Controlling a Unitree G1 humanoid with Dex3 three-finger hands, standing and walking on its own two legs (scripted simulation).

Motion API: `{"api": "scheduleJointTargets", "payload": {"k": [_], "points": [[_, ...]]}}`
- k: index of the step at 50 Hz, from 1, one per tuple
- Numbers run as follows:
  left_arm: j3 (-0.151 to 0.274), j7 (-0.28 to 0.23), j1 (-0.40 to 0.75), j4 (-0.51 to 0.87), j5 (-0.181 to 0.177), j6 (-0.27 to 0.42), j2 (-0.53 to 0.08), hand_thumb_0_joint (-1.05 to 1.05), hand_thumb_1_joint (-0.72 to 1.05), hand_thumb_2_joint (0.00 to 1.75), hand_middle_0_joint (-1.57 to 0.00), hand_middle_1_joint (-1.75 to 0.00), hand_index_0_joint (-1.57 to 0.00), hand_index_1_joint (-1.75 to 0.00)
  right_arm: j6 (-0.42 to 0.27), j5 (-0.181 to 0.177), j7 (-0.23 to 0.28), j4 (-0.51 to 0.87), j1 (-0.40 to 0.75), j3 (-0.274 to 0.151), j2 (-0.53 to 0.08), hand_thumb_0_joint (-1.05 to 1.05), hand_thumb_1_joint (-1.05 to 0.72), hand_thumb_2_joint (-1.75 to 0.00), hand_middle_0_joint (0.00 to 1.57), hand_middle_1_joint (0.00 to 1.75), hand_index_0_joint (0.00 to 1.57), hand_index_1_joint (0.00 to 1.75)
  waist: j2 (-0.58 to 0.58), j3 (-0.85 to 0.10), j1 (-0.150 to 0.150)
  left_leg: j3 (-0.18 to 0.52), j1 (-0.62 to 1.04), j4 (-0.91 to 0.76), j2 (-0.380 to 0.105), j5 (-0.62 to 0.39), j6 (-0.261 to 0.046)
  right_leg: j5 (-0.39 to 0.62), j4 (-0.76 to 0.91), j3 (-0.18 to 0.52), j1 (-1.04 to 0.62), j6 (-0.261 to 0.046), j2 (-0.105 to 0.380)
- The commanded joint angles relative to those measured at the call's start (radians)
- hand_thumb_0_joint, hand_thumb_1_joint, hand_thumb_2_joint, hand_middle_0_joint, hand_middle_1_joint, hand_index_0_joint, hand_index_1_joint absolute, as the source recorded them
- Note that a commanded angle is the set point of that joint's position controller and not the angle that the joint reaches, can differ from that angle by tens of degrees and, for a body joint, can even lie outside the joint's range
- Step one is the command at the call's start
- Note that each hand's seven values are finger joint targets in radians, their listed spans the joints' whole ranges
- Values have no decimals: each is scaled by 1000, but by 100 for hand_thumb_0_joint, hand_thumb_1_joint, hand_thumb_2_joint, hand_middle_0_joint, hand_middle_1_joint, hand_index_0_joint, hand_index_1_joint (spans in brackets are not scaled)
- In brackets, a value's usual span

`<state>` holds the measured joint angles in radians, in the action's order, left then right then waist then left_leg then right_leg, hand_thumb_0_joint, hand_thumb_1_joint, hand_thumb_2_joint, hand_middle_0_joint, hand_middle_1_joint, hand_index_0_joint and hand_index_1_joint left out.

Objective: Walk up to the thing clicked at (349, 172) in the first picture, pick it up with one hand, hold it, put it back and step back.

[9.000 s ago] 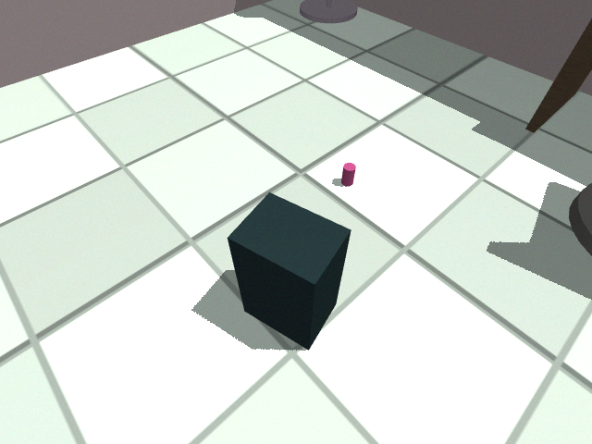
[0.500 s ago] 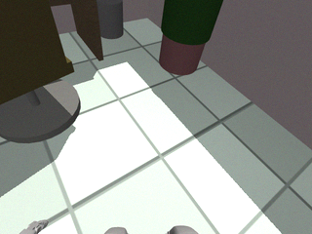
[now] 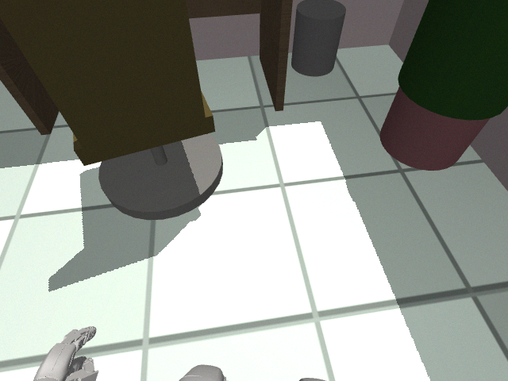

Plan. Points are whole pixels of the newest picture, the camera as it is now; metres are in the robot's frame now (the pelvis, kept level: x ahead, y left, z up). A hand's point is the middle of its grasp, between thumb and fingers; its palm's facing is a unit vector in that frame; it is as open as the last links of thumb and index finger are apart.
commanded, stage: walk up
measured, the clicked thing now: out of the picture +0.22 +1.53 -0.72
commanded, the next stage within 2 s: none
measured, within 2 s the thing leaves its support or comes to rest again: neither
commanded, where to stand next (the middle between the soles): +0.09 +0.01 m, yaw +76 degrees
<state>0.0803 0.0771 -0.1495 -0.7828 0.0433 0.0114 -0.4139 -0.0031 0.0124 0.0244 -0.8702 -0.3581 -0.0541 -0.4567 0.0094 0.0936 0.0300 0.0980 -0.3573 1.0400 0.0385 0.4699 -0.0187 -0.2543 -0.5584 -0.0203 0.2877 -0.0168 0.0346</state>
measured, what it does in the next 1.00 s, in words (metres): steps to the right, turning left: left foot, then right foot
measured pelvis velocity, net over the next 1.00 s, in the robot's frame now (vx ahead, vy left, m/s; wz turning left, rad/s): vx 0.07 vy -0.13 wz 0.86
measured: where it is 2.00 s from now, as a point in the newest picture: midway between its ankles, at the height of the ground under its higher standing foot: outside the picture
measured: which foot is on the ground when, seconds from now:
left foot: up 0.00-0.28, down 0.30-0.62, up 0.64-1.00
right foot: down 0.00-0.36, up 0.38-0.60, down 0.62-1.00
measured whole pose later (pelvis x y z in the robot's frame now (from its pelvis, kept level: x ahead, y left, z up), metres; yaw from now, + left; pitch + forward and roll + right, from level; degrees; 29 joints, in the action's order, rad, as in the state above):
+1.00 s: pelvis +0.07 -0.13 -0.03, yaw +49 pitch -2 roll -1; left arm 0.08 -0.04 -0.29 -0.75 0.04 0.05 -0.52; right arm 0.10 0.06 -0.12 -0.72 -0.25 -0.14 -0.50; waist -0.04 0.14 0.01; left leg 0.06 -0.39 0.84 -0.08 0.46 0.01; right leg -0.28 -0.76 -0.26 0.39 0.05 0.30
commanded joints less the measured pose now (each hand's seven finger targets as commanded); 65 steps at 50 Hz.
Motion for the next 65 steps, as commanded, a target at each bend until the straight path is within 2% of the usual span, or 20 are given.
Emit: {"api": "scheduleJointTargets", "payload": {"k": [1,5,10,15,17,18,19,24,29,31,32,34,37,43,50,52,53,54,57,65], "points": [[47,-36,1,63,-26,23,-195,0,90,90,-20,-30,-20,-30,-29,-8,-22,75,-62,-31,-148,0,-90,-90,20,30,20,30,209,-56,-10,-48,-211,48,-70,-135,-23,312,224,183,-231,-73,205],[28,-56,-68,65,-40,24,-162,0,90,90,-20,-30,-20,-30,1,1,-56,118,32,-11,-85,0,-90,-90,20,30,20,30,182,-25,18,-140,-197,-121,-39,-246,2,753,188,-14,-270,-2,156],[26,-76,-48,100,-35,4,-190,0,90,90,-20,-30,-20,-30,31,-2,-71,169,120,-31,-92,0,-90,-90,20,30,20,30,129,-26,13,-173,-74,-356,-63,-355,17,717,136,-99,-253,48,208],[24,-109,-39,113,-55,-7,-224,0,90,90,-20,-30,-20,-30,67,18,-68,191,33,-66,-134,0,-90,-90,20,30,20,30,85,-147,-57,-208,202,-404,-8,-324,-83,979,-147,-148,-160,132,232],[24,-116,-87,122,-73,-5,-202,0,90,90,-20,-30,-20,-30,73,25,-56,220,-10,-94,-196,0,-90,-90,20,30,20,30,-160,-217,-129,-56,413,-503,-104,-701,-263,508,-719,-206,47,182,72],[19,-115,-116,134,-85,-10,-147,0,90,90,-20,-30,-20,-30,73,22,-44,250,20,-98,-198,0,-90,-90,20,30,20,30,-348,-265,-117,276,613,-495,-300,-1204,-417,-371,-964,-177,345,221,-94],[19,-124,-93,140,-81,-21,-173,0,90,90,-20,-30,-20,-30,70,20,-27,280,44,-102,-181,0,-90,-90,20,30,20,30,-267,-272,-99,425,462,-588,-384,-1044,-430,-445,-982,27,303,180,-29],[32,-129,-179,58,-80,-35,-198,0,90,90,-20,-30,-20,-30,92,39,-42,365,249,-86,-150,0,-90,-90,20,30,20,30,-100,-47,-17,76,4,-591,-133,-710,-179,-259,-488,19,98,30,14],[50,-141,-321,37,-63,0,-156,0,90,90,-20,-30,-20,-30,77,70,-76,419,266,-111,-146,0,-90,-90,20,30,20,30,-95,-223,29,145,-97,-371,-60,-587,-146,55,-25,-46,-185,2,-37],[78,-146,-308,52,-25,13,-268,0,90,90,-20,-30,-20,-30,75,57,-74,423,208,-84,-56,0,-90,-90,20,30,20,30,252,-234,63,63,-334,-121,117,5,-34,65,185,243,-276,-73,240],[92,-147,-149,110,-5,11,-332,0,90,90,-20,-30,-20,-30,83,66,-71,399,114,-88,-82,0,-90,-90,20,30,20,30,270,-183,-7,61,-344,86,57,80,38,-79,258,435,-83,-180,483],[109,-154,11,148,-12,11,-351,0,90,90,-20,-30,-20,-30,103,65,-84,346,94,-140,-211,0,-90,-90,20,30,20,30,197,-78,-49,88,-267,297,-59,-4,45,-225,298,515,135,-315,570],[86,-159,-82,82,-19,34,-291,0,90,90,-20,-30,-20,-30,74,77,-114,317,119,-132,-170,0,-90,-90,20,30,20,30,56,-109,-68,41,-264,237,-36,-120,44,30,140,141,-11,-169,351],[110,-151,-220,78,-14,47,-373,0,90,90,-20,-30,-20,-30,78,49,-133,323,192,-112,-138,0,-90,-90,20,30,20,30,184,-125,49,-18,-335,-37,-101,-24,60,265,73,43,-273,-184,396],[102,-139,-85,89,-2,40,-402,0,90,90,-20,-30,-20,-30,64,26,-140,191,-9,-146,-191,0,-90,-90,20,30,20,30,139,-219,-89,-132,177,-373,-47,-28,-6,-297,-43,-131,109,-127,376],[48,-124,-96,89,-21,19,-249,0,90,90,-20,-30,-20,-30,66,43,-115,159,-95,-178,-312,0,-90,-90,20,30,20,30,-301,-119,-164,278,307,-663,-156,268,-124,-395,-505,-245,487,3,150],[41,-131,-4,127,-35,25,-267,0,90,90,-20,-30,-20,-30,58,33,-109,201,-21,-180,-408,0,-90,-90,20,30,20,30,-422,-45,-178,620,115,-830,-266,414,-231,-395,-598,-126,561,25,76],[50,-133,67,115,-29,36,-329,0,90,90,-20,-30,-20,-30,60,27,-102,189,28,-176,-412,0,-90,-90,20,30,20,30,-312,42,-172,670,-43,-882,-300,484,-276,-352,-617,-48,472,12,111],[57,-120,-164,-7,-45,47,-324,0,90,90,-20,-30,-20,-30,52,23,-79,220,159,-120,-270,0,-90,-90,20,30,20,30,-219,10,-43,310,20,-655,-143,110,-197,-202,-526,-18,397,14,128],[44,-86,-137,6,-10,43,-260,0,90,90,-20,-30,-20,-30,-2,8,-35,194,89,-92,-239,0,-90,-90,20,30,20,30,-133,-1,-34,493,-62,-673,-209,108,-231,-182,-352,30,229,-4,42]]}}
